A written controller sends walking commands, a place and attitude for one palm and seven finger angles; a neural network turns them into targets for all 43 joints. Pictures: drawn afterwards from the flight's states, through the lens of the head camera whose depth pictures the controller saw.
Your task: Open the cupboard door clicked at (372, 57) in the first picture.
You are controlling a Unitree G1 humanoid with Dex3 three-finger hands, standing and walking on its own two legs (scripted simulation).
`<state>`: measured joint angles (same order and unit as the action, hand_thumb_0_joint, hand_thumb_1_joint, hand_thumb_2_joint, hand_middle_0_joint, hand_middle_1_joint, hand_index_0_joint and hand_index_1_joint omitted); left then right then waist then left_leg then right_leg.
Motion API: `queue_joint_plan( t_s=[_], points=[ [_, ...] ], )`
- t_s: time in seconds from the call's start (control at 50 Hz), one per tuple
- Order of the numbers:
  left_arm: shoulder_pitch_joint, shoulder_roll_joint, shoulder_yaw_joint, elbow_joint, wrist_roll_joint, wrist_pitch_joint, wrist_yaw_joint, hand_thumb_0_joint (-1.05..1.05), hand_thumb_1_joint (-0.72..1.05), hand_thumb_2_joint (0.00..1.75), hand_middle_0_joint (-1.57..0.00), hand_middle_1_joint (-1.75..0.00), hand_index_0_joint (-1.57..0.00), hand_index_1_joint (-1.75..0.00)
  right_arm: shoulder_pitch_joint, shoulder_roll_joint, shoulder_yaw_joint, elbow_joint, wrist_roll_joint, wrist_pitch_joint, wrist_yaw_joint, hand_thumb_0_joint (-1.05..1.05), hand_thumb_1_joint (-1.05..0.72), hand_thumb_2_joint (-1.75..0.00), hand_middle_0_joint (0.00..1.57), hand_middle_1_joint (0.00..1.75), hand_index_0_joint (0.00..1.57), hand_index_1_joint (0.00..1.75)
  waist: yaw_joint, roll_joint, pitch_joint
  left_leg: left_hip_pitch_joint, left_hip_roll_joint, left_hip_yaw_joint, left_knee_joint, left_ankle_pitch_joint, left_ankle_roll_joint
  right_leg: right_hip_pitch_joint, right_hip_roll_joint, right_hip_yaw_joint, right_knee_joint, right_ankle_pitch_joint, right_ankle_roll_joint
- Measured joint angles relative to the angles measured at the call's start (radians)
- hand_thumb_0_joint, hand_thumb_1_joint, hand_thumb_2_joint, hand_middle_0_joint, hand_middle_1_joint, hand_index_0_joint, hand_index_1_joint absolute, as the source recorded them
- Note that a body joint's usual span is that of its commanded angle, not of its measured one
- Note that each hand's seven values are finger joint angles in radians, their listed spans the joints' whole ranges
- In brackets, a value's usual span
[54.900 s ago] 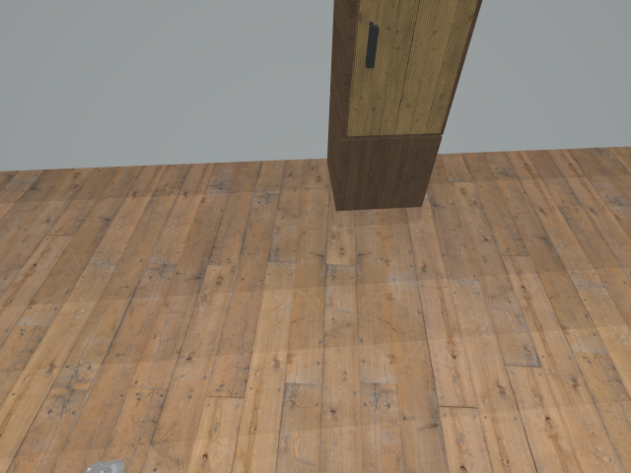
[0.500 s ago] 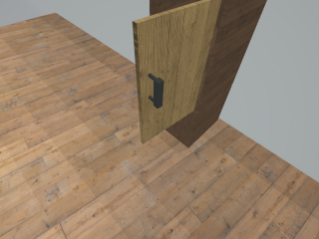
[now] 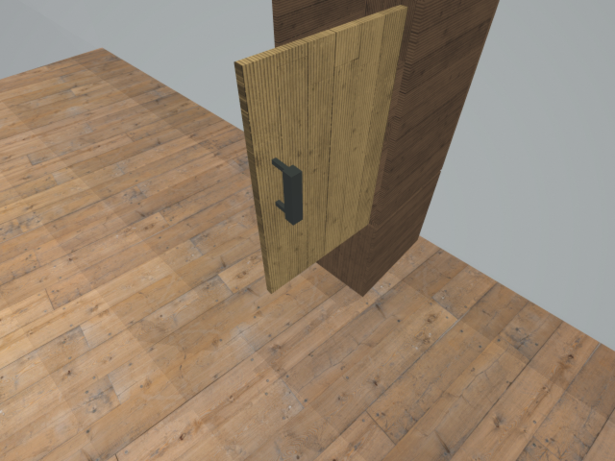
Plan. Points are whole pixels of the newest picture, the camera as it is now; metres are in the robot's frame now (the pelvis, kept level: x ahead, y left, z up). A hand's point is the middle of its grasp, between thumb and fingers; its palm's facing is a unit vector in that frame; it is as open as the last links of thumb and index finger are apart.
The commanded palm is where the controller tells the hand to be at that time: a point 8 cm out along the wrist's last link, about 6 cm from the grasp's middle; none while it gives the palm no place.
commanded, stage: let the arm hang, fingers relaxed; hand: left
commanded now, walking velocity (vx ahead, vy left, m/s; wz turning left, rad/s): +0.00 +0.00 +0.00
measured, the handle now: (285, 190) +0.58 +0.07 +0.00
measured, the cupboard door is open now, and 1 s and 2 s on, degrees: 85 85 85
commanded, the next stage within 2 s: look to check the result in 0.04 s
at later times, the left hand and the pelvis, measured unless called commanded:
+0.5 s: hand out of the picture +0.05 +0.20 -0.16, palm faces +0.01 -0.96 -0.28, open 7.4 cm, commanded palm none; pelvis +0.02 -0.01 +0.00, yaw -1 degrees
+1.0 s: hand out of the picture +0.07 +0.20 -0.16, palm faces -0.01 -0.96 -0.27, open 7.4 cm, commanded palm none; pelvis +0.03 -0.01 +0.01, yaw -1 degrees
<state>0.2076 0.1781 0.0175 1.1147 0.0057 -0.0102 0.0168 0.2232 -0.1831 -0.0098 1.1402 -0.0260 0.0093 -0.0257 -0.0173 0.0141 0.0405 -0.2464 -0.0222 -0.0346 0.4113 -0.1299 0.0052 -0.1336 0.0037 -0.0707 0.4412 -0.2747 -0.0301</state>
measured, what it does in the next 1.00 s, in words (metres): stands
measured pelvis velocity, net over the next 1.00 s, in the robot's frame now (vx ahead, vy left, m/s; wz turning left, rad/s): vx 0.03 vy -0.01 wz -0.02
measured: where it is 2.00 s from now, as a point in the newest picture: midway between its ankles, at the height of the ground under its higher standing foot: outside the picture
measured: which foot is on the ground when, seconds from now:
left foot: down 0.00-1.00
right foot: down 0.00-1.00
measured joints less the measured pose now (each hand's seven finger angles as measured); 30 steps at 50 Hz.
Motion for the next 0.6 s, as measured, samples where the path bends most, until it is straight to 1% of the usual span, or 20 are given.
queue_joint_plan(
  t_s=[0.12,0.3,0.44,0.6],
  points=[
    [-0.009,0.009,0.000,0.010,-0.001,-0.001,-0.001,0.01,0.91,0.89,-0.20,-0.30,-0.20,-0.30,-0.022,-0.023,0.001,0.001,0.002,-0.003,-0.003,0.01,-0.91,-0.90,0.20,0.30,0.20,0.29,0.002,-0.003,0.012,0.016,0.007,-0.003,-0.009,-0.007,-0.006,0.024,0.008,-0.002,-0.026,0.002,-0.005],
    [-0.006,0.041,0.003,0.023,-0.004,-0.001,0.001,0.01,0.91,0.89,-0.20,-0.30,-0.20,-0.30,-0.056,-0.045,0.005,0.000,0.004,-0.002,-0.004,0.01,-0.91,-0.90,0.20,0.30,0.20,0.29,0.010,0.000,0.027,0.036,0.018,-0.004,-0.021,-0.015,-0.015,0.053,0.020,-0.001,-0.061,0.007,-0.012],
    [-0.010,0.058,0.002,0.026,-0.004,0.000,0.002,0.01,0.91,0.89,-0.20,-0.30,-0.20,-0.30,-0.079,-0.058,0.007,-0.001,0.005,0.000,-0.004,0.01,-0.91,-0.90,0.20,0.30,0.20,0.29,0.015,0.004,0.029,0.052,0.022,0.000,-0.032,-0.018,-0.018,0.069,0.024,0.004,-0.078,0.010,-0.015],
    [-0.023,0.063,-0.001,0.024,-0.004,-0.002,0.000,0.01,0.91,0.89,-0.20,-0.30,-0.20,-0.30,-0.091,-0.066,0.010,0.000,0.006,-0.002,-0.002,0.01,-0.91,-0.90,0.20,0.30,0.20,0.29,0.016,0.004,0.024,0.067,0.023,0.003,-0.048,-0.017,-0.019,0.083,0.025,0.007,-0.094,0.012,-0.016]
  ],
)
